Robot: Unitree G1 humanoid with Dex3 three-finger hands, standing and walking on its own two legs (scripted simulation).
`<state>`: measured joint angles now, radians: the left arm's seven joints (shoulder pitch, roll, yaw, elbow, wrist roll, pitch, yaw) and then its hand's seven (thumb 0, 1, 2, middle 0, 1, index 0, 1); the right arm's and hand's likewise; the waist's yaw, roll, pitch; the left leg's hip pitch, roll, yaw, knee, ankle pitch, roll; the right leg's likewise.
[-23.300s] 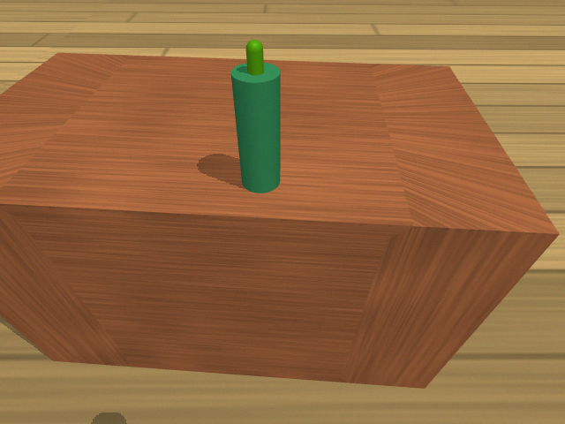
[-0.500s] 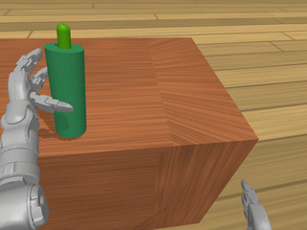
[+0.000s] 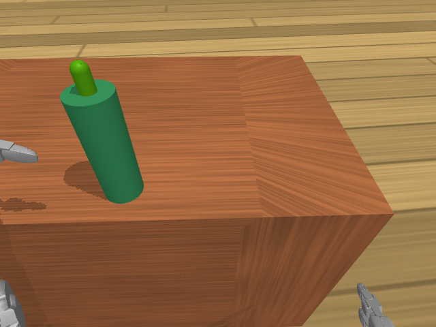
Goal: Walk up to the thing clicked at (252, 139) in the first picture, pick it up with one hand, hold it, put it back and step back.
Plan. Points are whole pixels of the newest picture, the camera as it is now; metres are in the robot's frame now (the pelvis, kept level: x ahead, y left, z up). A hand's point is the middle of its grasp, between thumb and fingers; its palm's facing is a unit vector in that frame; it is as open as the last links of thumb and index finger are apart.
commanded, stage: sink last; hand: left
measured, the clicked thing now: (105, 138) +0.41 +0.20 +0.18
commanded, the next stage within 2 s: home in 0.94 s
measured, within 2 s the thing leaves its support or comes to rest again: rests again in 0.12 s
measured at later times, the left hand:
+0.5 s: hand out of the picture +0.18 +0.25 +0.23, palm faces +0.46 -0.78 -0.43, open 17.4 cm
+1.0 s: hand out of the picture +0.16 +0.22 +0.23, palm faces +0.43 -0.80 -0.42, open 17.6 cm
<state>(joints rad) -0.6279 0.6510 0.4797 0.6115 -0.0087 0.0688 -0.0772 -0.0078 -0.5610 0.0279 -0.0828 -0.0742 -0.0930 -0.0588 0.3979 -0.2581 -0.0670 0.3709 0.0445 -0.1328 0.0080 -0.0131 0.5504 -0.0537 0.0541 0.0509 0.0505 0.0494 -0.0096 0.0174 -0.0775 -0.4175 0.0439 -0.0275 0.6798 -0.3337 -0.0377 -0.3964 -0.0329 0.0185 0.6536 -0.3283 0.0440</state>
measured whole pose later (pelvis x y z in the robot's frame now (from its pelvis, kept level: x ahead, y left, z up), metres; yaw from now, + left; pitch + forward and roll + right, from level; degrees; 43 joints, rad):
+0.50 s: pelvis -0.01 -0.01 +0.00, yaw +1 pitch -2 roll +0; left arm 0.33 0.40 0.46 -0.43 -0.09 -0.18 -0.01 -0.01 -0.51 0.01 -0.06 -0.05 -0.07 -0.03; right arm 0.37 -0.23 -0.14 0.49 0.04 -0.11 0.00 -0.01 0.53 -0.06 0.06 0.05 0.05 0.05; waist 0.07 0.06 -0.02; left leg -0.29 0.04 -0.04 0.63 -0.30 -0.05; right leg -0.27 -0.04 0.00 0.63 -0.32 0.03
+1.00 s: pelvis -0.03 -0.02 +0.01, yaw +1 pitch -5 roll +1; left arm 0.37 0.35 0.42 -0.38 -0.08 -0.39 -0.01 0.00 -0.58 0.05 -0.07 -0.06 -0.06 -0.06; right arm 0.37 -0.21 -0.14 0.45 0.03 -0.18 -0.03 -0.01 0.49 -0.07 0.06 0.05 0.05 0.05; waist 0.05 0.05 0.03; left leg -0.24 0.04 -0.05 0.56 -0.25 -0.05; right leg -0.24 -0.04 0.00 0.61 -0.29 0.02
